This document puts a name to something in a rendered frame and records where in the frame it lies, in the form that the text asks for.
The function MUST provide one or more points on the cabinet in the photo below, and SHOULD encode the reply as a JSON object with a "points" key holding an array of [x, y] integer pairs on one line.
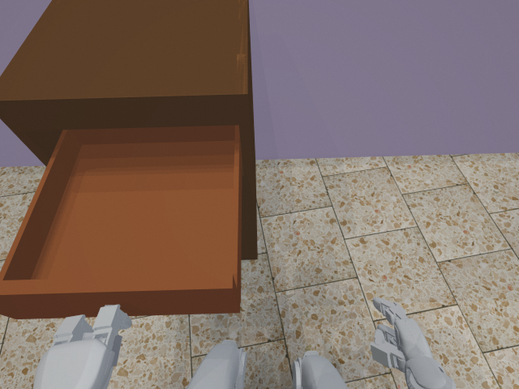
{"points": [[108, 64]]}

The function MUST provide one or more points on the left robot hand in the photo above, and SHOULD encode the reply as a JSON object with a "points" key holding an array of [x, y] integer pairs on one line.
{"points": [[73, 363]]}

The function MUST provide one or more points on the right robot forearm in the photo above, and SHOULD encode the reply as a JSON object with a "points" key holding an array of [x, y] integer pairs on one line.
{"points": [[426, 373]]}

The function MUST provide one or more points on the right robot hand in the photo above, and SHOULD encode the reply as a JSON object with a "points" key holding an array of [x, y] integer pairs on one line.
{"points": [[403, 343]]}

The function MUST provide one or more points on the left robot shin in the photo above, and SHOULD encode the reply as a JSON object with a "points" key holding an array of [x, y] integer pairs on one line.
{"points": [[229, 342]]}

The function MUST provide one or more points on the handle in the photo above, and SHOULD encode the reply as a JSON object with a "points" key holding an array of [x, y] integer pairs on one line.
{"points": [[115, 348]]}

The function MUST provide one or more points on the right robot thigh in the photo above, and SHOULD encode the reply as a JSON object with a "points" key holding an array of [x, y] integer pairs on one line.
{"points": [[316, 372]]}

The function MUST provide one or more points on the drawer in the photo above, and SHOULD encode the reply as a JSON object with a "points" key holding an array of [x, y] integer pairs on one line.
{"points": [[147, 218]]}

